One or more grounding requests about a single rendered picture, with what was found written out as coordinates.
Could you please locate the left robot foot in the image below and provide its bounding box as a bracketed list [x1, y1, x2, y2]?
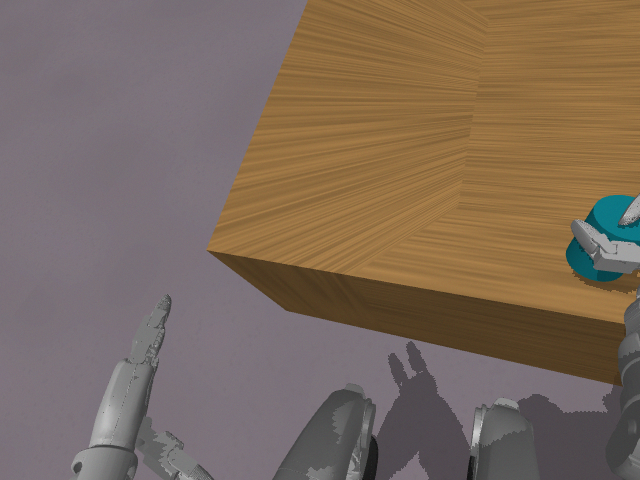
[362, 435, 378, 480]

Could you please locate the right robot arm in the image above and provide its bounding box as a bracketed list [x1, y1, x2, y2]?
[605, 284, 640, 480]

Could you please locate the can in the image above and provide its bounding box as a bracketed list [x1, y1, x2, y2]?
[566, 195, 640, 282]

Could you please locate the left robot arm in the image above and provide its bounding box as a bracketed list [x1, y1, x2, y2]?
[69, 445, 138, 480]

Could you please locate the right robot hand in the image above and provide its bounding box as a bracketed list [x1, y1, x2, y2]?
[571, 193, 640, 274]

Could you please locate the left robot hand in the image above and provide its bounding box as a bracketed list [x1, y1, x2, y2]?
[89, 294, 214, 480]

